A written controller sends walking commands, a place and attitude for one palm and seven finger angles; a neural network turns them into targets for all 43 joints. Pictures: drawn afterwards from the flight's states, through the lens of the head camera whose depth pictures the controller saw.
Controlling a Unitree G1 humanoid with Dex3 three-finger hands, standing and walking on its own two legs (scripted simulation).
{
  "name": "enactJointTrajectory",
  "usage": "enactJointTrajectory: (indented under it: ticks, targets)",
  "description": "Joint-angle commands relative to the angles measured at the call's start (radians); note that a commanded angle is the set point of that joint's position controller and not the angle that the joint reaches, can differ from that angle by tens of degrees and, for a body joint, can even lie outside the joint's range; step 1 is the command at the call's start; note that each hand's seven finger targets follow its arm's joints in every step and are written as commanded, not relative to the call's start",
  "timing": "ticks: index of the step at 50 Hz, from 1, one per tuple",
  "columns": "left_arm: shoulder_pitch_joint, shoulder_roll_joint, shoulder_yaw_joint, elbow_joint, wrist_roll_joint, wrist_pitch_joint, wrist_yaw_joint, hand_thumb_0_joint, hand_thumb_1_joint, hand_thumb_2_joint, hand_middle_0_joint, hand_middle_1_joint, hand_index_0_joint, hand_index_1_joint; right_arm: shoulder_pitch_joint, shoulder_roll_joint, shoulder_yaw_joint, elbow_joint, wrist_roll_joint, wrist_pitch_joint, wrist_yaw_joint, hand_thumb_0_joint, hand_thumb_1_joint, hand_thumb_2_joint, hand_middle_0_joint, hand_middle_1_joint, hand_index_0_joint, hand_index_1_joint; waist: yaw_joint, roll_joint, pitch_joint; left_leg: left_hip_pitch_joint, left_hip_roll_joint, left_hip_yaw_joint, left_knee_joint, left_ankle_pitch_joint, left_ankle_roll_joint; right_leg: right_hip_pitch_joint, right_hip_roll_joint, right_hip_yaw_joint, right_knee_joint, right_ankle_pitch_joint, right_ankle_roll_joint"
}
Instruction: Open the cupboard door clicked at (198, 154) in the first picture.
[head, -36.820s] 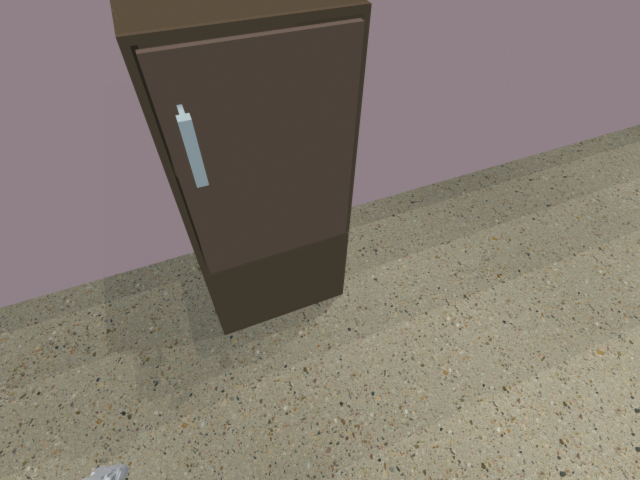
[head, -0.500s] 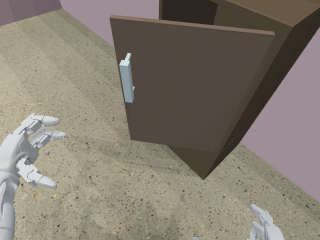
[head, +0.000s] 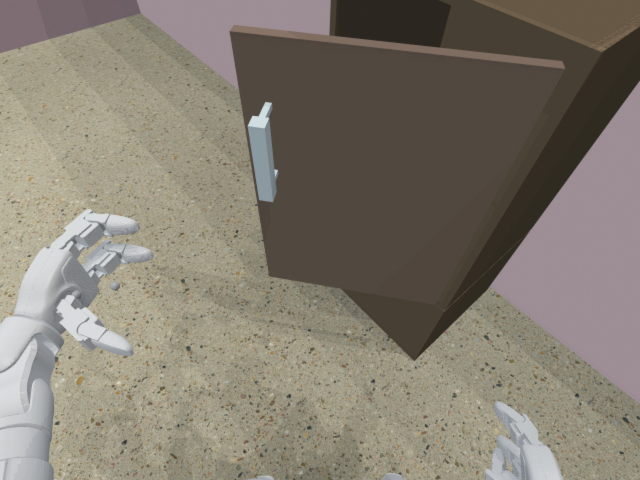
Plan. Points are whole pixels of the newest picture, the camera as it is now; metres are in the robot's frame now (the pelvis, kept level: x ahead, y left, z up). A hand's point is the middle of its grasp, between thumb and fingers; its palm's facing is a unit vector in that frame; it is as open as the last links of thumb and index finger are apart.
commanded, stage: move the hooked fingers beside the handle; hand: left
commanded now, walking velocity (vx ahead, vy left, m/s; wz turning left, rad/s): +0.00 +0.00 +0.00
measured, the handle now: (267, 153) +0.56 +0.12 +0.07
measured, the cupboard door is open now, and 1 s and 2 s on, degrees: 39 39 39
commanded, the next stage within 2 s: none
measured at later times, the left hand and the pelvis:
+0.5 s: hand (162, 231) +0.40 +0.23 +0.07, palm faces -0.12 -0.99 -0.01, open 14.0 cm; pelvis +0.00 +0.00 +0.00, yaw -1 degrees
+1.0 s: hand (187, 194) +0.46 +0.21 +0.08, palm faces -0.13 -0.99 +0.00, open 14.0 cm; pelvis +0.00 +0.00 -0.01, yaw -2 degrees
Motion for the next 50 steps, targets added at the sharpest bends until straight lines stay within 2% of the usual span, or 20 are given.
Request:
enactJointTrajectory:
  ticks: [1,4,7,9,11,15,18,20,26,27,29,33,36,38,40,41,44,46,48,50]
  targets:
    - [-0.350,0.275,0.065,-0.162,-0.014,-0.055,0.013,0.000,-0.500,0.300,-0.300,-1.200,-0.300,-1.200,0.012,-0.151,-0.062,-0.114,0.003,-0.039,-0.016,0.000,-0.900,-0.900,0.200,0.300,0.200,0.300,-0.033,0.063,-0.254,0.083,-0.023,-0.031,-0.138,0.276,0.000,0.147,0.038,0.053,-0.087,0.186,-0.020]
    - [-0.363,0.340,0.117,-0.108,-0.004,-0.058,0.028,0.000,-0.500,0.300,-0.300,-1.200,-0.300,-1.200,0.020,-0.160,-0.062,-0.110,-0.001,-0.025,-0.012,0.000,-0.900,-0.900,0.200,0.300,0.200,0.300,-0.017,0.045,-0.263,0.047,-0.022,-0.028,-0.132,0.285,-0.002,0.176,0.036,0.060,-0.079,0.196,-0.024]
    - [-0.403,0.298,0.078,-0.099,0.003,-0.066,0.029,0.000,-0.500,0.300,-0.300,-1.200,-0.300,-1.200,0.025,-0.149,-0.061,-0.118,-0.001,-0.014,-0.004,0.000,-0.900,-0.900,0.200,0.300,0.200,0.300,-0.021,0.096,-0.299,0.069,-0.023,-0.023,-0.134,0.325,-0.005,0.177,0.035,0.059,-0.070,0.241,-0.023]
    - [-0.387,0.322,0.102,-0.073,0.002,-0.071,0.036,0.000,-0.500,0.300,-0.300,-1.200,-0.300,-1.200,0.039,-0.156,-0.064,-0.118,-0.005,-0.006,0.000,0.000,-0.900,-0.900,0.200,0.300,0.200,0.300,-0.015,0.046,-0.308,0.059,-0.020,-0.026,-0.129,0.354,-0.002,0.197,0.040,0.058,-0.065,0.269,-0.025]
    - [-0.412,0.285,0.071,-0.068,0.004,-0.075,0.034,0.000,-0.500,0.300,-0.300,-1.200,-0.300,-1.200,0.046,-0.152,-0.067,-0.119,-0.001,0.003,0.006,0.000,-0.900,-0.900,0.200,0.300,0.200,0.300,-0.027,0.056,-0.317,0.062,-0.021,-0.019,-0.130,0.350,-0.002,0.187,0.039,0.061,-0.068,0.277,-0.018]
    - [-0.488,0.331,0.095,0.018,0.020,-0.075,0.044,0.000,-0.500,0.300,-0.300,-1.200,-0.300,-1.200,0.070,-0.163,-0.068,-0.102,-0.001,0.028,0.007,0.000,-0.900,-0.900,0.200,0.300,0.200,0.300,-0.045,0.023,-0.280,0.012,-0.021,-0.011,-0.128,0.292,0.003,0.173,0.040,0.070,-0.077,0.240,-0.015]
    - [-0.586,0.304,0.048,0.025,0.035,-0.099,0.049,0.000,-0.500,0.300,-0.300,-1.200,-0.300,-1.200,0.078,-0.160,-0.071,-0.093,0.000,0.038,0.007,0.000,-0.900,-0.900,0.200,0.300,0.200,0.300,-0.060,0.067,-0.308,0.035,-0.021,-0.014,-0.126,0.287,0.003,0.149,0.038,0.070,-0.073,0.231,-0.017]
    - [-0.601,0.350,0.085,0.037,0.040,-0.115,0.054,0.000,-0.500,0.300,-0.300,-1.200,-0.300,-1.200,0.098,-0.164,-0.074,-0.086,-0.004,0.049,0.007,0.000,-0.900,-0.900,0.200,0.300,0.200,0.300,-0.051,0.058,-0.366,0.047,-0.020,-0.014,-0.115,0.333,0.005,0.184,0.043,0.077,-0.062,0.277,-0.017]
    - [-0.601,0.327,0.073,0.101,0.051,-0.121,0.063,0.000,-0.500,0.300,-0.300,-1.200,-0.300,-1.200,0.118,-0.162,-0.078,-0.079,-0.008,0.078,0.018,0.000,-0.900,-0.900,0.200,0.300,0.200,0.300,-0.047,0.063,-0.383,0.059,-0.015,-0.019,-0.111,0.412,0.002,0.179,0.046,0.068,-0.049,0.338,-0.018]
    - [-0.605,0.325,0.066,0.124,0.055,-0.115,0.066,0.000,-0.500,0.300,-0.300,-1.200,-0.300,-1.200,0.117,-0.163,-0.076,-0.079,-0.006,0.085,0.020,0.000,-0.900,-0.900,0.200,0.300,0.200,0.300,-0.051,0.077,-0.362,0.042,-0.016,-0.011,-0.111,0.392,0.002,0.169,0.044,0.070,-0.053,0.331,-0.017]
    - [-0.660,0.362,0.084,0.192,0.062,-0.109,0.073,0.000,-0.500,0.300,-0.300,-1.200,-0.300,-1.200,0.130,-0.172,-0.074,-0.069,-0.006,0.099,0.020,0.000,-0.900,-0.900,0.200,0.300,0.200,0.300,-0.063,0.011,-0.307,-0.008,-0.014,-0.015,-0.111,0.340,0.006,0.158,0.047,0.069,-0.056,0.301,-0.018]
    - [-0.757,0.335,0.046,0.154,0.082,-0.144,0.083,0.000,-0.500,0.300,-0.300,-1.200,-0.300,-1.200,0.140,-0.163,-0.078,-0.071,-0.009,0.114,0.025,0.000,-0.900,-0.900,0.200,0.300,0.200,0.300,-0.070,0.108,-0.389,0.061,-0.013,-0.019,-0.100,0.401,0.003,0.134,0.047,0.069,-0.040,0.324,-0.021]
    - [-0.785,0.329,0.046,0.175,0.079,-0.154,0.086,0.000,-0.500,0.300,-0.300,-1.200,-0.300,-1.200,0.155,-0.163,-0.080,-0.060,-0.012,0.128,0.030,0.000,-0.900,-0.900,0.200,0.300,0.200,0.300,-0.081,0.072,-0.422,0.066,-0.009,-0.020,-0.086,0.443,0.003,0.146,0.050,0.070,-0.034,0.367,-0.016]
    - [-0.791,0.340,0.056,0.259,0.086,-0.144,0.093,0.000,-0.500,0.300,-0.300,-1.200,-0.300,-1.200,0.160,-0.169,-0.079,-0.050,-0.011,0.139,0.028,0.000,-0.900,-0.900,0.200,0.300,0.200,0.300,-0.090,0.029,-0.376,0.015,-0.009,-0.013,-0.087,0.378,0.008,0.134,0.049,0.072,-0.042,0.335,-0.012]
    - [-0.847,0.383,0.071,0.290,0.104,-0.147,0.094,0.000,-0.500,0.300,-0.300,-1.200,-0.300,-1.200,0.169,-0.171,-0.074,-0.046,-0.013,0.151,0.028,0.000,-0.900,-0.900,0.200,0.300,0.200,0.300,-0.090,0.065,-0.368,-0.002,-0.012,-0.012,-0.087,0.362,0.007,0.130,0.048,0.075,-0.035,0.321,-0.016]
    - [-0.858,0.371,0.056,0.305,0.113,-0.149,0.095,0.000,-0.500,0.300,-0.300,-1.200,-0.300,-1.200,0.167,-0.169,-0.074,-0.047,-0.013,0.155,0.029,0.000,-0.900,-0.900,0.200,0.300,0.200,0.300,-0.093,0.076,-0.365,0.000,-0.012,-0.014,-0.085,0.354,0.007,0.112,0.048,0.074,-0.033,0.308,-0.017]
    - [-0.942,0.387,0.055,0.308,0.115,-0.172,0.099,0.000,-0.500,0.300,-0.300,-1.200,-0.300,-1.200,0.183,-0.173,-0.073,-0.039,-0.018,0.165,0.028,0.000,-0.900,-0.900,0.200,0.300,0.200,0.300,-0.109,0.052,-0.396,-0.002,-0.010,-0.019,-0.070,0.366,0.012,0.118,0.051,0.077,-0.024,0.324,-0.017]
    - [-0.973,0.373,0.040,0.299,0.122,-0.186,0.094,0.000,-0.500,0.300,-0.300,-1.200,-0.300,-1.200,0.189,-0.168,-0.075,-0.034,-0.020,0.171,0.030,0.000,-0.900,-0.900,0.200,0.300,0.200,0.300,-0.111,0.117,-0.444,0.042,-0.009,-0.022,-0.061,0.407,0.007,0.101,0.051,0.078,-0.018,0.337,-0.017]
    - [-0.954,0.376,0.053,0.350,0.121,-0.182,0.097,0.000,-0.500,0.300,-0.300,-1.200,-0.300,-1.200,0.195,-0.171,-0.076,-0.028,-0.022,0.178,0.032,0.000,-0.900,-0.900,0.200,0.300,0.200,0.300,-0.111,0.093,-0.433,0.034,-0.006,-0.026,-0.056,0.395,0.006,0.080,0.053,0.073,-0.019,0.315,-0.016]
    - [-1.016,0.376,0.035,0.393,0.129,-0.172,0.097,0.000,-0.500,0.300,-0.300,-1.200,-0.300,-1.200,0.208,-0.175,-0.071,-0.017,-0.021,0.187,0.032,0.000,-0.900,-0.900,0.200,0.300,0.200,0.300,-0.134,0.079,-0.404,0.006,-0.004,-0.024,-0.054,0.372,0.010,0.057,0.057,0.074,-0.019,0.303,-0.013]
